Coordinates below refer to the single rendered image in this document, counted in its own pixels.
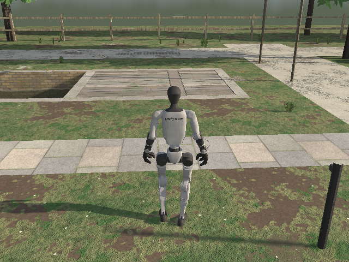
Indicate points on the robot right thigh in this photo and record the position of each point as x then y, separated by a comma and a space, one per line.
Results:
187, 161

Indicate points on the robot right upper arm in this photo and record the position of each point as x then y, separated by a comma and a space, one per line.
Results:
194, 124

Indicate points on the left robot foot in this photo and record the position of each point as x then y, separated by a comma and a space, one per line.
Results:
163, 217

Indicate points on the robot left forearm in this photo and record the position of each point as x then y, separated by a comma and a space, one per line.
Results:
148, 145

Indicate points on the left robot hand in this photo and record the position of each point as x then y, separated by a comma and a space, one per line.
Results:
149, 155

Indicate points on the robot right forearm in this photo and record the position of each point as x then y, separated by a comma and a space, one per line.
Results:
201, 145

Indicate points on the robot left upper arm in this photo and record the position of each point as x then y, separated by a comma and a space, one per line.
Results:
154, 124

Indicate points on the right robot hand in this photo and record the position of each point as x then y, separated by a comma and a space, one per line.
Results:
204, 157

